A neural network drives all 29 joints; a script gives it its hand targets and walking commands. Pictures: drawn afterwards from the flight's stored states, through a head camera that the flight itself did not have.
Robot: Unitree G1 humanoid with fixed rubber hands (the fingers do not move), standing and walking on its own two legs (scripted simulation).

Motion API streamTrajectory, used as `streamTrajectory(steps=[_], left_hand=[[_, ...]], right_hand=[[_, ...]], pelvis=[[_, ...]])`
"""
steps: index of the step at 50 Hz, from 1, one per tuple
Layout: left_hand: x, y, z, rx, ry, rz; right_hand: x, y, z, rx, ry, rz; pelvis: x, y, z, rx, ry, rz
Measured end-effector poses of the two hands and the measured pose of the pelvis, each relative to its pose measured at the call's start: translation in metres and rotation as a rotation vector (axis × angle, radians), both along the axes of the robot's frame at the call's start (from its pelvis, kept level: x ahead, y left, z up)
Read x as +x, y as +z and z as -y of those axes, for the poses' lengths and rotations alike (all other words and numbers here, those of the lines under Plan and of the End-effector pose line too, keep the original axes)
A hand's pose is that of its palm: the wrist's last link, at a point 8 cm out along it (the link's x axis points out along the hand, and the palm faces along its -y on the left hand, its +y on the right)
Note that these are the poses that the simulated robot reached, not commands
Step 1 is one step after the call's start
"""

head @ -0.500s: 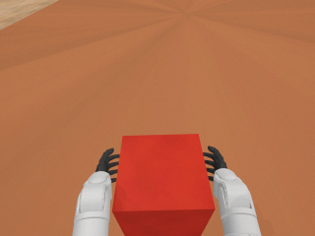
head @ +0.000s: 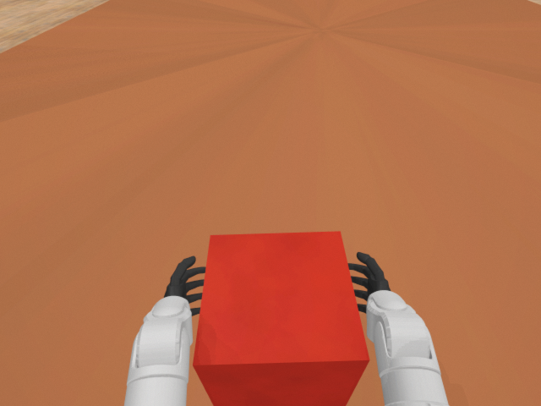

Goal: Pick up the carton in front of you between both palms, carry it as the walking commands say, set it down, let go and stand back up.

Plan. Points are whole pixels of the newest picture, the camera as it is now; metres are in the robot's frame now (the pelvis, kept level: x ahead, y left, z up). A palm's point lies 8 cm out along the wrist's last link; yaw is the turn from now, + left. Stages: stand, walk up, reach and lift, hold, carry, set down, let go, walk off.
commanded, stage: carry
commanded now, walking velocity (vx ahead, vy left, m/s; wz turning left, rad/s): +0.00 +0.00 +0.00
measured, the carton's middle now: (278, 327) +0.30 +0.00 -0.04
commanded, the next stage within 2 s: hold in 1.10 s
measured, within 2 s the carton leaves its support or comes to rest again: neither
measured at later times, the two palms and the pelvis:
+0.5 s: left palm (170, 309) +0.28 +0.16 +0.04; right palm (372, 306) +0.28 -0.14 +0.04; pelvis -0.01 +0.01 +0.00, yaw +0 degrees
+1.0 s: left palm (167, 308) +0.29 +0.16 +0.05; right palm (370, 303) +0.28 -0.14 +0.05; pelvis -0.01 +0.02 +0.00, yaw -1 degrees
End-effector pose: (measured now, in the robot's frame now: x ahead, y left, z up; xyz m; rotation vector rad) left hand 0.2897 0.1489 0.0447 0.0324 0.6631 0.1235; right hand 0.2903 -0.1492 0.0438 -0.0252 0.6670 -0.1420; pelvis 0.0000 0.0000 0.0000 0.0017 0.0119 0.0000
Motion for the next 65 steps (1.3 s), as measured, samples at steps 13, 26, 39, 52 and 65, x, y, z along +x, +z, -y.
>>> streamTrajectory(steps=[13, 26, 39, 52, 65], left_hand=[[-0.004, -0.002, -0.005, -0.014, 0.002, 0.001], [-0.005, -0.002, -0.01, -0.005, -0.005, -0.009], [-0.004, 0.0, -0.015, -0.008, 0.002, 0.004], [-0.004, 0.0, -0.014, -0.005, -0.007, 0.002], [-0.002, -0.004, 0.005, -0.016, -0.095, 0.008]], right_hand=[[-0.004, 0.002, -0.005, -0.014, -0.001, 0.002], [-0.008, -0.003, -0.01, -0.002, -0.008, -0.008], [-0.005, 0.001, -0.015, -0.001, -0.005, 0.005], [-0.006, 0.001, -0.014, -0.006, -0.008, 0.003], [-0.029, 0.003, 0.004, -0.038, -0.081, 0.006]], pelvis=[[-0.005, -0.001, -0.004, -0.006, -0.003, -0.002], [-0.008, 0.0, -0.011, -0.012, -0.003, -0.009], [-0.006, 0.0, -0.015, -0.007, -0.01, -0.015], [-0.006, 0.0, -0.016, -0.007, -0.007, -0.017], [-0.007, 0.008, -0.022, -0.008, -0.101, 0.12]])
